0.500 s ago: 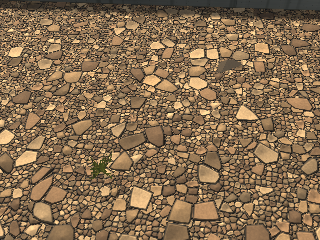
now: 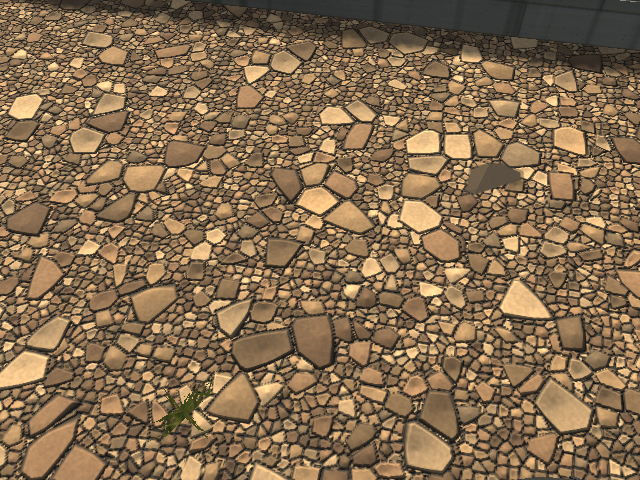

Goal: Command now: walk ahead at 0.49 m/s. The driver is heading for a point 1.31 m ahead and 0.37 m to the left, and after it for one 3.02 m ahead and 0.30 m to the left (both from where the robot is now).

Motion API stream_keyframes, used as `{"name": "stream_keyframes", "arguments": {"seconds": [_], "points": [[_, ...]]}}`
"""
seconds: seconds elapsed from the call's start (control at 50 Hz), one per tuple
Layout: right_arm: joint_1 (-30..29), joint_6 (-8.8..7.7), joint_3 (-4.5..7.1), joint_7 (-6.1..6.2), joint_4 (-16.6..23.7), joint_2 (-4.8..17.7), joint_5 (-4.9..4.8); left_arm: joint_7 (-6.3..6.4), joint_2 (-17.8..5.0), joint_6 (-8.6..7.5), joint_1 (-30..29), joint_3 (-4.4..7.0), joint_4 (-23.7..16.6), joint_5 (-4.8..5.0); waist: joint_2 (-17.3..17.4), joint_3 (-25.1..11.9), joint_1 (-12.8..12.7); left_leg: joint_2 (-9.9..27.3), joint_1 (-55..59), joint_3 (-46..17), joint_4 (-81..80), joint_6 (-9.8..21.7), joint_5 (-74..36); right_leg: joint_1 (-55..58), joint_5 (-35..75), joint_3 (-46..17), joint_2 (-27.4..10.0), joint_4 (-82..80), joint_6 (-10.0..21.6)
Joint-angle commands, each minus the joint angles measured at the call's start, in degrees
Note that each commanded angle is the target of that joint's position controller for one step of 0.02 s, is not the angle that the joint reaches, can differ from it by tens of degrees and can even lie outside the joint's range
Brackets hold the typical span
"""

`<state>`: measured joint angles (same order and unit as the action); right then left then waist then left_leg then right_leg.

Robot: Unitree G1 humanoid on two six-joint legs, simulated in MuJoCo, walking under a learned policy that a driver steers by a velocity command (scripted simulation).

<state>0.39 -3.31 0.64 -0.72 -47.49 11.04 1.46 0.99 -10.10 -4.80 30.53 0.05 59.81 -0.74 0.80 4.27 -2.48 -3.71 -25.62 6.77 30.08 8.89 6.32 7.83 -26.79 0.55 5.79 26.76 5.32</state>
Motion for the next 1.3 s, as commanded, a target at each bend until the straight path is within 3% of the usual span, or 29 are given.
{"name": "stream_keyframes", "arguments": {"seconds": [0.02,0.04,0.06,0.1,0.12,0.16,0.22,0.32,0.44,0.5,0.54,0.56,0.58,0.6,0.62,0.64,0.68,0.78,0.88,0.98,1.04,1.08,1.1,1.12,1.14,1.16,1.2,1.26,1.3], "points": [[27.13,-0.05,4.72,1.06,-5.29,15.30,1.90,-0.62,-1.49,-0.23,5.68,0.53,-4.53,0.87,10.67,-19.12,6.94,27.56,45.83,-44.73,-6.73,14.47,5.86,-38.28,-4.88,-1.05,-0.18,54.26,-0.51],[22.47,0.15,4.62,0.35,-5.07,12.27,-1.00,-0.52,-7.66,-0.09,0.31,1.72,-4.70,-0.38,2.14,-13.81,7.95,24.74,38.48,-46.29,-14.75,14.08,19.44,-43.78,1.00,-5.00,-2.91,54.92,1.06],[16.25,-0.05,3.72,0.17,-4.04,9.00,-1.43,-0.92,-8.92,-0.39,-5.56,2.21,-6.83,-0.50,1.29,-4.77,5.54,23.06,28.67,-37.87,-18.43,11.87,22.37,-44.96,7.03,-4.50,-5.91,51.35,1.39],[14.44,-1.22,2.48,-0.04,-4.95,4.71,-0.79,-1.36,-7.63,0.06,-7.93,2.37,-6.91,-0.92,-2.05,0.32,2.26,18.44,17.20,-27.89,-21.42,7.99,9.67,-39.48,10.26,-4.35,-8.84,45.34,0.88],[15.42,-1.71,2.02,0.22,-6.10,3.62,-0.82,-1.77,-5.86,0.86,-6.45,1.99,-6.59,-1.35,-1.08,0.07,0.67,16.65,14.00,-23.99,-22.42,6.60,6.15,-36.22,10.70,-4.04,-9.68,42.81,-0.01],[18.47,-2.80,2.01,0.33,-8.00,4.45,-0.98,-2.30,-3.94,1.78,-6.90,1.73,-6.67,-1.46,-0.31,0.21,-0.08,15.03,12.29,-19.25,-23.36,5.93,-0.54,-35.67,11.82,-2.54,-10.41,39.65,-1.19],[21.79,-3.14,2.21,0.23,-9.54,6.47,-1.10,-2.62,-4.82,2.42,-14.83,1.89,-9.43,-1.38,0.76,2.04,0.89,13.40,13.37,-14.93,-25.30,4.80,-4.25,-41.94,18.44,-0.40,-12.30,33.08,-2.65],[27.84,-2.91,1.56,0.38,-11.24,6.13,-1.24,-2.82,-4.38,2.38,-26.85,1.43,-12.86,-0.52,2.00,2.02,4.60,11.31,19.45,-10.77,-23.82,1.05,-15.23,-44.46,28.27,2.73,-11.22,18.38,-3.90],[32.76,-2.39,1.29,1.45,-13.37,6.81,-0.11,-2.67,-4.82,1.88,-35.72,1.20,-15.68,-0.41,3.19,2.37,7.04,14.59,32.19,-11.00,-19.22,2.18,-24.48,-45.77,24.90,3.94,-8.46,8.54,-2.27],[30.07,-2.26,1.58,1.97,-13.52,8.02,0.10,-2.16,-6.06,1.07,-30.79,1.88,-14.68,-0.47,3.94,0.21,3.27,15.74,33.66,-9.66,-11.74,1.32,-40.34,-36.29,17.75,4.82,-5.36,4.27,0.59],[28.03,-2.09,1.61,1.80,-13.30,8.50,-0.39,-1.12,-8.71,0.08,-13.79,3.44,-8.98,-1.10,2.66,-8.31,-3.92,13.14,27.71,-7.12,6.43,-0.47,-42.06,-15.06,19.86,4.44,-3.97,-0.87,3.68],[27.46,-2.35,0.99,1.64,-11.18,6.70,-0.98,-0.39,-13.52,-0.33,-3.24,4.86,-6.91,-2.63,-2.16,-15.79,-7.31,10.36,15.09,-5.19,23.15,-1.40,-22.10,0.62,15.56,-8.85,-16.48,-0.71,6.89],[34.87,-2.17,0.26,1.05,-11.13,1.33,-2.97,-0.74,-17.43,0.15,-1.62,5.97,-6.35,-2.76,-14.97,-22.34,-3.70,-0.75,-5.23,-3.14,43.94,-3.82,22.58,13.98,14.15,-36.59,-31.50,-6.47,15.88],[30.23,-1.98,1.90,1.35,-11.39,7.59,-1.27,-1.40,-13.54,0.74,-5.58,5.44,-6.54,-0.48,-4.80,-17.22,-3.21,2.06,-10.47,-10.30,47.20,-2.77,20.93,8.73,10.88,-36.73,-28.09,-9.85,13.98],[25.03,-2.29,2.10,1.07,-9.33,7.20,-1.11,-1.62,-10.86,0.57,-11.75,4.61,-7.26,0.07,-4.10,-8.90,-0.84,4.45,-11.61,-10.24,44.91,-2.67,15.00,0.07,13.53,-27.37,-26.09,-11.71,12.01],[22.94,-2.32,1.96,0.95,-9.02,5.91,-1.15,-1.82,-7.97,0.05,-14.80,3.99,-7.47,-0.25,-1.66,-5.23,0.67,6.16,-9.54,-10.12,42.21,-2.88,11.74,-6.69,19.39,-21.21,-23.94,-13.89,10.21],[23.78,-0.68,1.88,0.31,-9.53,3.73,0.03,-1.35,-4.48,-0.75,-15.10,2.90,-6.06,-0.30,-2.86,-2.88,3.65,7.83,-4.39,-10.13,37.93,-3.83,9.87,-14.53,24.15,-12.15,-20.01,-16.44,6.45],[17.92,1.52,2.20,-0.95,-7.22,2.72,0.21,-0.92,-6.41,-2.32,-9.06,3.03,-3.15,-0.14,-3.92,-0.12,4.37,8.57,-9.54,-8.89,33.71,-4.77,2.73,-16.21,30.39,-2.58,-18.29,-19.75,4.13],[6.47,1.20,1.54,-1.54,-3.00,2.18,-0.33,-0.43,-6.12,-2.32,-5.88,2.46,-2.40,-0.15,-4.08,1.92,2.38,7.99,-12.15,-5.57,19.42,-5.24,-7.14,-13.87,37.08,4.59,-16.59,-19.90,1.89],[-1.55,1.10,0.97,-1.85,0.53,2.12,-0.01,0.74,-7.36,-1.67,-0.84,2.56,-0.52,-0.37,-4.15,2.89,0.15,6.41,-11.39,-0.43,8.39,-3.26,-5.53,-4.75,44.86,8.25,-19.27,-16.95,1.81],[0.83,1.09,1.64,-1.55,0.53,3.20,0.26,1.47,-8.95,-0.93,-1.80,2.97,-0.45,-0.58,-5.47,0.55,2.26,2.81,-5.47,2.35,5.90,-0.25,2.16,-0.45,64.18,11.08,-20.49,-8.65,1.39],[8.92,0.92,2.78,-1.19,-1.71,4.96,0.42,1.59,-10.54,-0.07,-3.16,3.52,-0.94,-0.84,-6.59,-4.30,5.71,-1.05,3.84,3.65,4.18,2.62,7.45,-0.33,73.37,12.46,-20.81,5.14,1.50],[16.41,0.54,3.80,-0.96,-4.02,6.59,0.85,1.35,-11.22,0.36,-4.00,3.74,-1.65,-0.67,-5.65,-8.24,9.01,-2.17,13.97,2.34,-0.25,4.52,6.55,-4.86,68.00,13.20,-20.20,16.88,0.80],[24.50,0.39,5.64,-0.29,-5.63,11.50,1.67,0.95,-10.66,0.28,-5.15,3.60,-3.68,-0.36,-0.77,-13.55,12.71,6.67,27.64,-10.56,-3.53,8.17,11.42,-17.28,49.65,13.46,-18.50,34.54,-0.82],[22.49,1.16,7.07,0.15,-3.86,16.78,0.64,-0.45,-5.54,-0.42,-4.75,3.00,-8.08,0.61,14.83,-18.05,8.46,23.65,44.21,-44.53,-10.52,18.03,10.19,-43.82,-2.72,10.42,-3.89,57.71,-4.60],[23.24,1.95,6.92,0.29,-4.11,16.22,-0.57,-0.79,-10.03,-1.27,-11.45,3.67,-9.85,-0.10,3.59,-16.38,10.15,23.23,42.70,-46.04,-14.47,18.03,8.36,-51.54,-0.29,-1.40,-5.37,59.46,-3.87],[17.07,1.64,5.62,0.72,-4.11,10.68,-0.89,-0.88,-9.11,-2.44,-14.23,3.44,-10.93,0.62,-3.52,-4.49,5.11,19.86,27.59,-32.80,-16.92,12.68,-1.59,-49.57,8.18,-2.28,-10.83,49.04,-3.69],[14.28,-0.13,4.55,0.98,-3.48,8.42,-1.48,-1.06,-7.29,0.90,-12.37,3.32,-10.94,-2.02,-2.83,-3.52,0.65,12.98,17.55,-23.52,-17.84,9.08,-12.76,-40.49,8.66,-2.30,-12.43,40.07,-5.91],[16.36,-0.89,4.89,0.83,-3.93,10.23,-1.67,-1.44,-6.82,2.28,-14.13,3.26,-12.20,-2.15,-1.49,-3.23,0.45,11.02,15.79,-21.51,-18.32,8.68,-15.67,-40.97,10.79,-1.08,-12.23,36.11,-7.19]]}}
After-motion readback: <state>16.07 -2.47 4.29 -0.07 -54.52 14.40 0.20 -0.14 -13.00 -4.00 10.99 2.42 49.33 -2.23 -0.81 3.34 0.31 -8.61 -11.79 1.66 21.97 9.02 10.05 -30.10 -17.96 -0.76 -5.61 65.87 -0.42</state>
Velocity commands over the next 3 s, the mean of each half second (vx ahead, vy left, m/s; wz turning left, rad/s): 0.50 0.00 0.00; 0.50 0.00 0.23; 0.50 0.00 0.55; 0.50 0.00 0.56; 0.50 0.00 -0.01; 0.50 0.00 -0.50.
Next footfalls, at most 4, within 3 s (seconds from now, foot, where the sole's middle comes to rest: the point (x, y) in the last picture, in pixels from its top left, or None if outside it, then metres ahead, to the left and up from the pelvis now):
0.54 right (408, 468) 0.47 -0.11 -0.75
1.12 left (318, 347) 0.73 0.08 -0.75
1.66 right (327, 222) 1.09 0.07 -0.75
2.16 left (200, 214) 1.11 0.41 -0.75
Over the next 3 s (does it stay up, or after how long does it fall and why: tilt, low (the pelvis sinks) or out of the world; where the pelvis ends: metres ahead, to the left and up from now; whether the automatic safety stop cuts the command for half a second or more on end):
stays up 1.41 0.51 0.03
